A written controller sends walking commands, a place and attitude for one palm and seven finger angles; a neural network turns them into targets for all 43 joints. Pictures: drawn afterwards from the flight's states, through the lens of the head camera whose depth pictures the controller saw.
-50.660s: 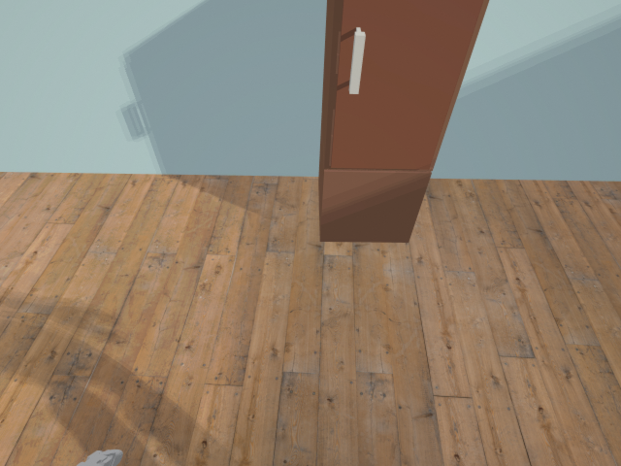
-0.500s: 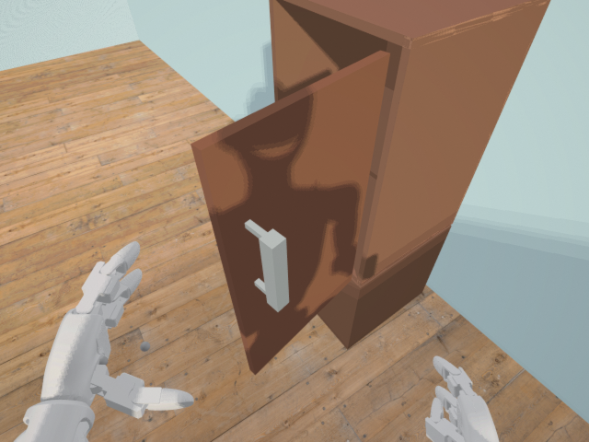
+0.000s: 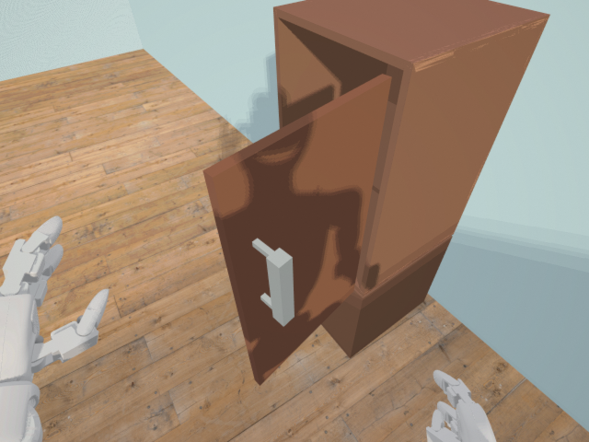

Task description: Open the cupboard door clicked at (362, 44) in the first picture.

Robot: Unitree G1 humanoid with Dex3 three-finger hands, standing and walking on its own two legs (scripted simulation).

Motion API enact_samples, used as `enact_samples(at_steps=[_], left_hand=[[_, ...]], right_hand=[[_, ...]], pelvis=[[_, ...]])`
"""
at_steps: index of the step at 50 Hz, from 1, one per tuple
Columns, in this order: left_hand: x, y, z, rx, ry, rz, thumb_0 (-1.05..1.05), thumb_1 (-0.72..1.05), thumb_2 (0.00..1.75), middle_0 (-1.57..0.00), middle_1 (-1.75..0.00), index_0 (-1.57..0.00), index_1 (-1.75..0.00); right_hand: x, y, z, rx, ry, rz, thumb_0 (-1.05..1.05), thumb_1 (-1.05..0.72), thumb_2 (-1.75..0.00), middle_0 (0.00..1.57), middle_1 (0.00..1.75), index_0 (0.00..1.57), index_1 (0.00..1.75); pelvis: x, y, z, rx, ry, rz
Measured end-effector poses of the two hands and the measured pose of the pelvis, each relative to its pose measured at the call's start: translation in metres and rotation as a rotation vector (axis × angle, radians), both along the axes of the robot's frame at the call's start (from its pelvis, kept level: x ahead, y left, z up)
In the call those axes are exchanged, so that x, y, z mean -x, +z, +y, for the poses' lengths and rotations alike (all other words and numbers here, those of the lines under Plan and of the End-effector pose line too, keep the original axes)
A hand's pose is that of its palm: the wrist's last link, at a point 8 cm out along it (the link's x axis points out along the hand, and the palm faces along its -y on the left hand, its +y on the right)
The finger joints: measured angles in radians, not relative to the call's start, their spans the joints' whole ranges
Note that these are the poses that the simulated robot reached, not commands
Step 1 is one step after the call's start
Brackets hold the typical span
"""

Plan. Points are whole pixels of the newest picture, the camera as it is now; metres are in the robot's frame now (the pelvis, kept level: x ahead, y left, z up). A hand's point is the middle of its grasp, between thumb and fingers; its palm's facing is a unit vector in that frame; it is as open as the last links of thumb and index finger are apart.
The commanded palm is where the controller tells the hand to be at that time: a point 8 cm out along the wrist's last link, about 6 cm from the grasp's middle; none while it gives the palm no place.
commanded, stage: draw the hand back to the body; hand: left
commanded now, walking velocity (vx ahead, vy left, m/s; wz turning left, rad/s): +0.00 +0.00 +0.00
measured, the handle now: (272, 282) +0.33 +0.09 +0.03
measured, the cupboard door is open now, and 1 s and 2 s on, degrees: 100 100 100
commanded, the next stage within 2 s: step back with the hand held close in 0.44 s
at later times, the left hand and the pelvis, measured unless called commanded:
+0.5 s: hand (76, 314) +0.19 +0.26 +0.15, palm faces +0.46 -0.79 -0.40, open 7.5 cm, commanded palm +0.14 +0.29 +0.16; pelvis +0.00 -0.01 +0.00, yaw +0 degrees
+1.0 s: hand (50, 342) +0.16 +0.27 +0.15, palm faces +0.34 -0.78 -0.53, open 7.4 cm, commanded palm +0.10 +0.31 +0.17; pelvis -0.05 +0.01 +0.00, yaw -2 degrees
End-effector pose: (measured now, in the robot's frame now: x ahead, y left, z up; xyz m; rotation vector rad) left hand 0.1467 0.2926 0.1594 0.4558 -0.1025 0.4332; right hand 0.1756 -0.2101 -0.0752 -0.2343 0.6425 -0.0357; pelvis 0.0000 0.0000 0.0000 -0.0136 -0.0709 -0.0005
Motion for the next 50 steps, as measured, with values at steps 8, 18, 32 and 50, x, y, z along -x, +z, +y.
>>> enact_samples(at_steps=[8, 18, 32, 50], left_hand=[[0.0, 0.012, 0.011, -0.02, 0.045, -0.043, 0.01, 0.75, 0.84, -0.2, -0.3, -0.2, -0.3], [-0.002, 0.004, 0.002, 0.004, 0.023, -0.01, 0.02, 0.87, 0.89, -0.21, -0.3, -0.2, -0.3], [0.0, 0.016, 0.002, -0.041, 0.014, -0.046, 0.02, 0.89, 0.9, -0.21, -0.3, -0.21, -0.3], [0.026, 0.013, 0.013, -0.151, -0.107, 0.007, 0.02, 0.89, 0.9, -0.21, -0.3, -0.21, -0.3]], right_hand=[[-0.004, 0.002, -0.005, 0.008, -0.001, 0.006, 0.01, -0.9, -0.9, 0.2, 0.3, 0.21, 0.3], [-0.001, 0.0, -0.008, 0.005, -0.007, 0.022, 0.01, -0.9, -0.9, 0.2, 0.3, 0.21, 0.3], [0.005, 0.0, -0.012, 0.001, -0.021, 0.03, 0.01, -0.9, -0.9, 0.2, 0.3, 0.21, 0.3], [0.059, 0.004, -0.022, 0.054, -0.16, 0.071, 0.01, -0.9, -0.9, 0.2, 0.3, 0.2, 0.3]], pelvis=[[0.0, 0.002, -0.002, 0.0, -0.001, -0.008], [0.0, 0.003, -0.005, -0.001, -0.004, -0.009], [0.005, 0.003, -0.007, 0.007, -0.007, 0.011], [0.05, -0.004, 0.014, -0.008, -0.032, 0.073]])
